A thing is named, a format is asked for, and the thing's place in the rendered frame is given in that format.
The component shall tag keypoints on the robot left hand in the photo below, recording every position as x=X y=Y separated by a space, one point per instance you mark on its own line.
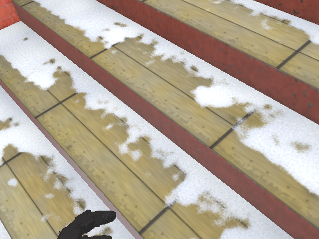
x=85 y=222

